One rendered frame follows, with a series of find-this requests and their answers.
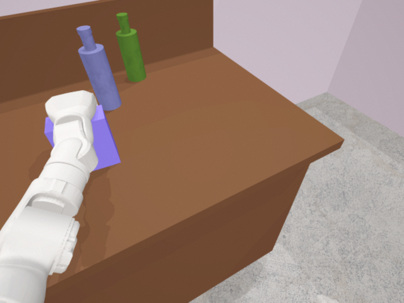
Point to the left robot hand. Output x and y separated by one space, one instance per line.
82 102

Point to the left robot forearm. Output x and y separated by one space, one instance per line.
60 185

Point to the table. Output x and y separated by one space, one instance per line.
212 158

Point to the sponge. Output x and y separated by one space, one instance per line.
104 144

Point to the robot left upper arm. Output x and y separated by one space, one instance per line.
40 242

